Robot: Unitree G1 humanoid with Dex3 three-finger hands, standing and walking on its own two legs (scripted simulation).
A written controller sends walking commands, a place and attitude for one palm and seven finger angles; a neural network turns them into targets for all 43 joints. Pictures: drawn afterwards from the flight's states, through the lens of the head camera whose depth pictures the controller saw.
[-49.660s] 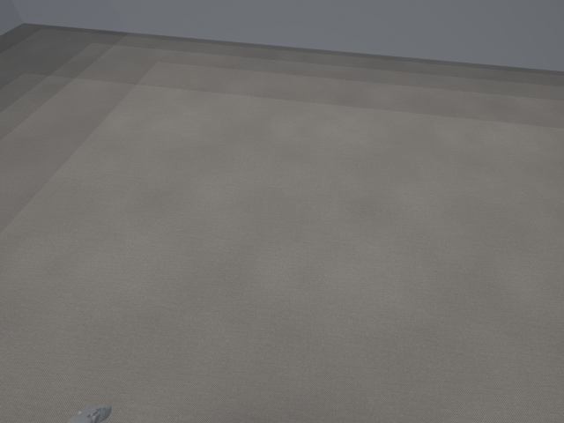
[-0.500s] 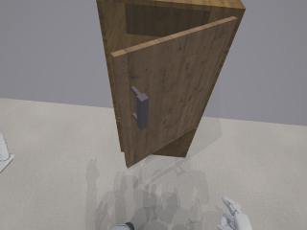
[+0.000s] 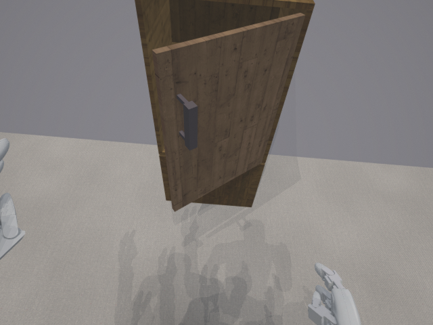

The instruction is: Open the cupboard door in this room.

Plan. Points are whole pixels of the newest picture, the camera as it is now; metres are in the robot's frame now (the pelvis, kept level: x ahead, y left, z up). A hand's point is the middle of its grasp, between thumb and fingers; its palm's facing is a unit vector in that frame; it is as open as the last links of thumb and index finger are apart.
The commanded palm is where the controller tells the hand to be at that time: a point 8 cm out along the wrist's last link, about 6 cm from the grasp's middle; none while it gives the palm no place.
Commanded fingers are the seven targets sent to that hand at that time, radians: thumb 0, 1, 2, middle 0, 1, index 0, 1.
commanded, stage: stop stepping back and stand still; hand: left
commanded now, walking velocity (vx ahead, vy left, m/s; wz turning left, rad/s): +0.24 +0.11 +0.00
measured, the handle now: (186, 122) +0.54 +0.10 +0.06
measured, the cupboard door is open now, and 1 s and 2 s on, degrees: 39 39 39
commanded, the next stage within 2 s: let the arm hang, fingers relaxed in 0.54 s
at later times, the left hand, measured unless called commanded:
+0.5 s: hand out of the picture +0.15 +0.27 +0.16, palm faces +0.45 -0.77 -0.47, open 7.4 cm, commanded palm +0.09 +0.31 +0.18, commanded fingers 0.00 0.90 0.90 -0.20 -0.30 -0.20 -0.30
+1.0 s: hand out of the picture -0.05 +0.19 -0.18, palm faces +0.10 -0.98 -0.19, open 6.9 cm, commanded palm none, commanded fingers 0.00 0.90 0.90 -0.20 -0.30 -0.20 -0.30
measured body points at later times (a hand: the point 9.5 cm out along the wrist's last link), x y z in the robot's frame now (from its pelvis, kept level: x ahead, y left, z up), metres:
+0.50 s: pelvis -0.05 +0.01 -0.01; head -0.06 +0.01 +0.44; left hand +0.12 +0.31 +0.19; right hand +0.10 -0.22 -0.09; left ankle -0.03 +0.13 -0.74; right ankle -0.04 -0.10 -0.74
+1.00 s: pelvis -0.07 +0.01 +0.00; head -0.04 +0.02 +0.45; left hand -0.06 +0.25 -0.16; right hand -0.01 -0.23 -0.15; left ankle -0.03 +0.13 -0.74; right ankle -0.05 -0.10 -0.74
